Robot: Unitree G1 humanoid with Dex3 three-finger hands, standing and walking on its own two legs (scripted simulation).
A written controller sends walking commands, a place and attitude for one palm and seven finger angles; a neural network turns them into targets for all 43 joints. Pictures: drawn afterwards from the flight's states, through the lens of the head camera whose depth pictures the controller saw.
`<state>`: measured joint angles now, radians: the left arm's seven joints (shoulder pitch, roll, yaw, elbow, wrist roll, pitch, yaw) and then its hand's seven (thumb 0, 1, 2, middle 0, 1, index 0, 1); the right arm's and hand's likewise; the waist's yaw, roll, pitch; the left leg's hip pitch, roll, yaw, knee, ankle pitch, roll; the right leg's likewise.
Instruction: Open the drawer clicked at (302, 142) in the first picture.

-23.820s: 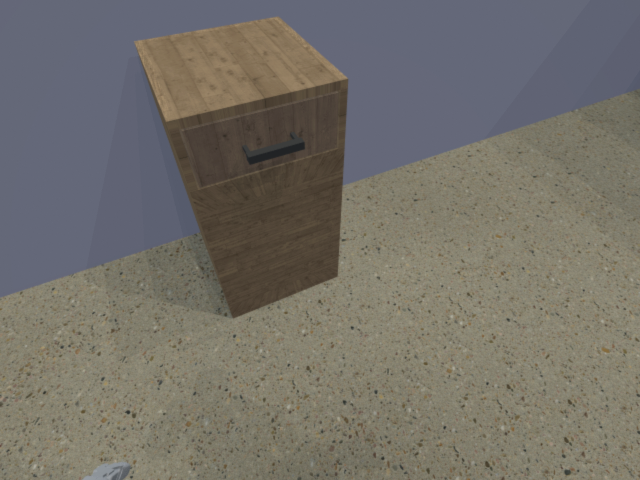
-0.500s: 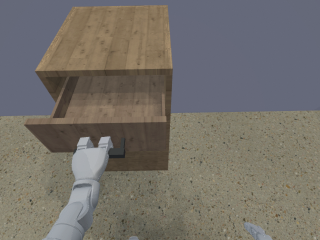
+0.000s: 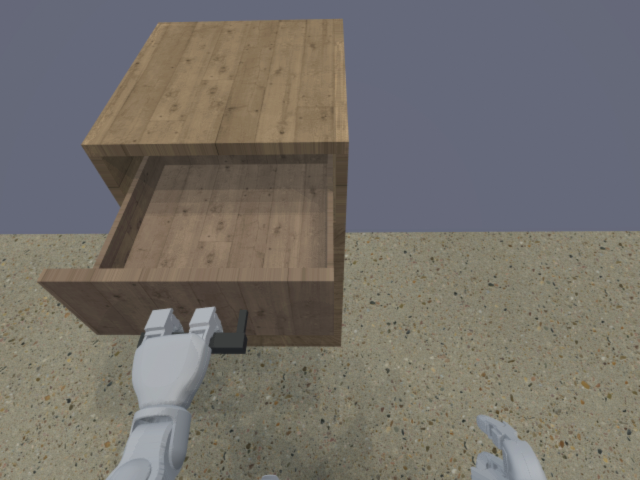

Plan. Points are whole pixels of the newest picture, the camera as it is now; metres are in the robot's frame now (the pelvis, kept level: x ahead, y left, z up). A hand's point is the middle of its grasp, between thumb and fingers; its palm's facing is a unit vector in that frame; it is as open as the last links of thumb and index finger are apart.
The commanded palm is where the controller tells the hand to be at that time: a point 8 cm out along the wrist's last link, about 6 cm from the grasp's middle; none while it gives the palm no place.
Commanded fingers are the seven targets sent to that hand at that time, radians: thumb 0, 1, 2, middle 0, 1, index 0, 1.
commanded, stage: pull the drawer open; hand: left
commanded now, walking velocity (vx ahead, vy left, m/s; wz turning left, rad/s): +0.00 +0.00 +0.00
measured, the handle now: (196, 329) +0.32 +0.19 -0.02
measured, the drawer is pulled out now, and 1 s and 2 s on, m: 0.24 0.30 0.30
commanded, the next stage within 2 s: open the thumb to release the handle in 0.62 s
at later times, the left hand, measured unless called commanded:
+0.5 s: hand (179, 425) +0.20 +0.19 -0.04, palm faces +0.00 -0.10 -0.99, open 5.6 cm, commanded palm +0.15 +0.20 +0.01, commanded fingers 0.00 0.90 0.90 -0.40 -1.35 -0.40 -1.35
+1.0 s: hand (177, 418) +0.21 +0.19 -0.04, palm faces +0.02 -0.07 -1.00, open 7.5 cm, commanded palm +0.18 +0.20 +0.01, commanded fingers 0.00 -0.15 0.45 -0.32 -1.24 -0.32 -1.24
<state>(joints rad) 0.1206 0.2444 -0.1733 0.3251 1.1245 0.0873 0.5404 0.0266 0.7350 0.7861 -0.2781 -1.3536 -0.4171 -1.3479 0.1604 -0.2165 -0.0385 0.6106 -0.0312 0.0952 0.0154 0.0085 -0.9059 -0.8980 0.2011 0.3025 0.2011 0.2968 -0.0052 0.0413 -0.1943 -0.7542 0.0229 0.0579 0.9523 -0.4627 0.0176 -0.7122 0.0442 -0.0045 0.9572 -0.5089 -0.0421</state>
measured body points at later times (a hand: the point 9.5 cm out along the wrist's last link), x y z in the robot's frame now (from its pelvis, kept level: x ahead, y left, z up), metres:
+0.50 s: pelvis -0.01 -0.01 -0.01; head +0.03 -0.03 +0.44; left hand +0.20 +0.19 +0.01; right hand +0.19 -0.23 -0.11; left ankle +0.00 +0.11 -0.68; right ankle -0.03 -0.10 -0.68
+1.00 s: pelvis -0.01 -0.01 -0.01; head +0.04 -0.04 +0.43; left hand +0.20 +0.20 +0.01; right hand +0.18 -0.24 -0.13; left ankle +0.00 +0.11 -0.68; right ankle -0.03 -0.10 -0.68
